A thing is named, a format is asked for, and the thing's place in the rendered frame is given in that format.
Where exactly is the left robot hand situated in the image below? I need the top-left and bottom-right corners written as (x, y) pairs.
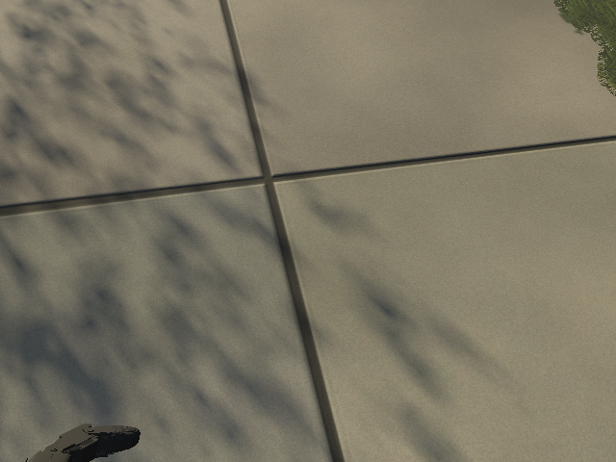
top-left (25, 423), bottom-right (141, 462)

